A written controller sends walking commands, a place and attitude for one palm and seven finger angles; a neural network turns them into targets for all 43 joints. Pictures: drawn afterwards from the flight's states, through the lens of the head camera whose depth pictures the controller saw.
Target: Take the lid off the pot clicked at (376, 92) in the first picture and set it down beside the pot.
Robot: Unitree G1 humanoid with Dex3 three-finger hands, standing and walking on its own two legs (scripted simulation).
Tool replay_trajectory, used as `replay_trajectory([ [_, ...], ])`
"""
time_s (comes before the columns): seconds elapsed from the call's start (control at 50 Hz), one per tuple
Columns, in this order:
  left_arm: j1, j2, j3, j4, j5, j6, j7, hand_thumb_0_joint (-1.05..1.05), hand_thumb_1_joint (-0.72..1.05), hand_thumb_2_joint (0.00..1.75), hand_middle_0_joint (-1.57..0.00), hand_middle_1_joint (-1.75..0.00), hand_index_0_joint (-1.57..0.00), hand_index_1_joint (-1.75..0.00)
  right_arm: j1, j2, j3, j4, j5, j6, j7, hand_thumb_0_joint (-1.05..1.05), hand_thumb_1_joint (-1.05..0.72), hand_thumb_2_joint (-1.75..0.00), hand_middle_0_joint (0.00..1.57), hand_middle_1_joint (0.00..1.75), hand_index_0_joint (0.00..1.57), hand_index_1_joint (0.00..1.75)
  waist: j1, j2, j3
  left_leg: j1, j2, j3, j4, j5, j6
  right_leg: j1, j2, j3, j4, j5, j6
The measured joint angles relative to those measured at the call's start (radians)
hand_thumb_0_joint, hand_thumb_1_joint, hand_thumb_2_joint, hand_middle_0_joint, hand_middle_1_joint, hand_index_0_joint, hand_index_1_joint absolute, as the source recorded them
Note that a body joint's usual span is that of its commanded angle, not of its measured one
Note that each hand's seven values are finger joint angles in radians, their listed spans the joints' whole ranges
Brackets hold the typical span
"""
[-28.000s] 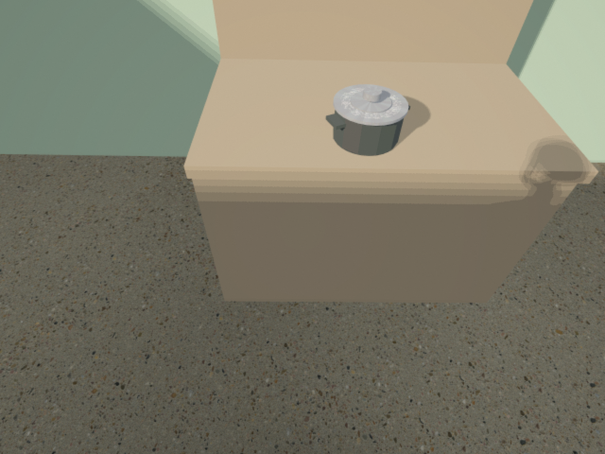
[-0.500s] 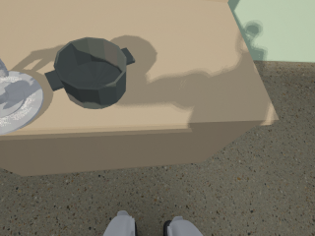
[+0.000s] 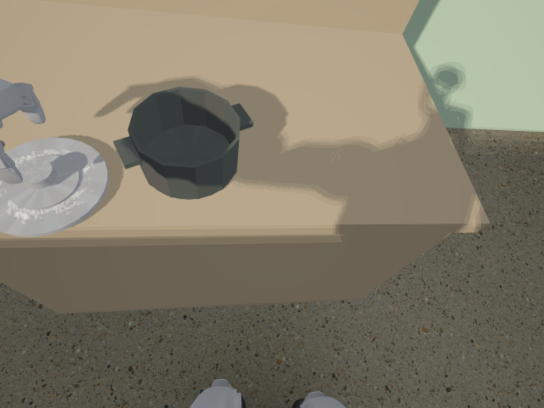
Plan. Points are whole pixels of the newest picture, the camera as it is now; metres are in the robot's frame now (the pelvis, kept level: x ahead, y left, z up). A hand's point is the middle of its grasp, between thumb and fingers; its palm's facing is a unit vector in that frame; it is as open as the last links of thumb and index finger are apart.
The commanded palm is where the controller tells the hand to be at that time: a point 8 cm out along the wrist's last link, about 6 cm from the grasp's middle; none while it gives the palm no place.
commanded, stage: raise the empty hand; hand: left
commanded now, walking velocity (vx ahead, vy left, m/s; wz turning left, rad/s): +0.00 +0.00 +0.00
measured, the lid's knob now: (38, 174) +0.46 +0.36 -0.01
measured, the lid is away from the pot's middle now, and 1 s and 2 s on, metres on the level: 0.23 0.23 0.23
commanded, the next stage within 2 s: draw the hand back to the body in 0.80 s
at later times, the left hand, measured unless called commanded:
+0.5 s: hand out of the picture +0.46 +0.36 +0.12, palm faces -0.40 -0.14 -0.91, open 11.0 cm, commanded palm +0.49 +0.34 +0.19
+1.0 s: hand out of the picture +0.45 +0.35 +0.15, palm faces -0.39 -0.14 -0.91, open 11.0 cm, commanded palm +0.47 +0.34 +0.21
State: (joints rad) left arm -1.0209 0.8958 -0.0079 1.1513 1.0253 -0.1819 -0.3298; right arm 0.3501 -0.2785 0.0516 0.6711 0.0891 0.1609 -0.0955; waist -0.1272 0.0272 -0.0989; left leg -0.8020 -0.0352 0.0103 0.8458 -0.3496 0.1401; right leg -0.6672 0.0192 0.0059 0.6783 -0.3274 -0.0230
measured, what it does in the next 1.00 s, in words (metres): stands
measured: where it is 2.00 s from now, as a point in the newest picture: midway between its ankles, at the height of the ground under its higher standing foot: outside the picture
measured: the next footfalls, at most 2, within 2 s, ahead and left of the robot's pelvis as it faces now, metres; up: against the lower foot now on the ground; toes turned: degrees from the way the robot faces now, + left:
none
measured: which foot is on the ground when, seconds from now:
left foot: down 0.00-1.00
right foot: down 0.00-1.00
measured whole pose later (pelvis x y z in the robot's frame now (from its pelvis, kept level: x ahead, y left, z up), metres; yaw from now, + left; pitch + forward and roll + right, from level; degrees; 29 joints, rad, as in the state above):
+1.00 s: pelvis +0.01 -0.02 +0.02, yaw +1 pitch +14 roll -5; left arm -1.07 0.93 -0.01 1.10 0.99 -0.16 -0.45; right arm 0.34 -0.29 0.04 0.67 0.10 0.16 -0.09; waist -0.11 0.02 -0.08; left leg -0.63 -0.04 0.00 0.70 -0.30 0.12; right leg -0.51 0.01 0.02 0.55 -0.28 0.01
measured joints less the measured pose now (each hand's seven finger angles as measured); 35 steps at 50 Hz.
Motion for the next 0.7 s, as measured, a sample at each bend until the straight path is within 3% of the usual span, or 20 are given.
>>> replay_trajectory([
  [0.24,-0.006,0.015,0.023,-0.023,-0.005,-0.005,-0.038,0.00,0.09,0.43,-0.30,-0.98,-0.30,-0.98,0.024,-0.005,-0.006,0.012,-0.001,-0.013,-0.006,0.00,-0.90,-0.90,0.20,0.30,0.21,0.30,0.001,0.002,0.004,0.053,-0.004,0.004,-0.049,0.013,-0.001,0.051,-0.003,0.009,-0.049,0.017,0.004],
  [0.7,-0.061,0.011,-0.028,-0.031,-0.030,0.028,-0.096,0.00,0.09,0.43,-0.30,-0.98,-0.30,-0.98,-0.003,-0.012,-0.010,0.009,0.009,-0.017,0.004,0.01,-0.90,-0.90,0.20,0.30,0.21,0.30,0.023,-0.002,0.011,0.158,-0.015,-0.004,-0.138,0.043,-0.012,0.152,-0.013,0.009,-0.126,0.039,0.014],
])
